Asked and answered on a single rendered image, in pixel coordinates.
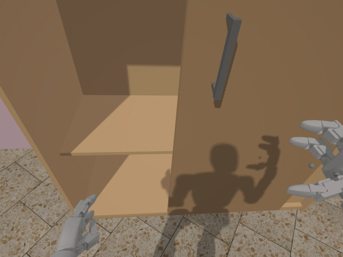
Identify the handle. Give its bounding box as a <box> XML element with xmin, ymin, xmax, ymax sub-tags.
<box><xmin>211</xmin><ymin>13</ymin><xmax>242</xmax><ymax>100</ymax></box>

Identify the wardrobe door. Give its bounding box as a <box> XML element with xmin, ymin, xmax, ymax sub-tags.
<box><xmin>286</xmin><ymin>148</ymin><xmax>339</xmax><ymax>203</ymax></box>
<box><xmin>167</xmin><ymin>0</ymin><xmax>343</xmax><ymax>215</ymax></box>

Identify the robot left hand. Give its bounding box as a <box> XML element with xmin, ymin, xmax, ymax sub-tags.
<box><xmin>56</xmin><ymin>194</ymin><xmax>100</xmax><ymax>256</ymax></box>

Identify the robot right hand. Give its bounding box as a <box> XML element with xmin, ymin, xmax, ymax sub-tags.
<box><xmin>286</xmin><ymin>120</ymin><xmax>343</xmax><ymax>202</ymax></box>

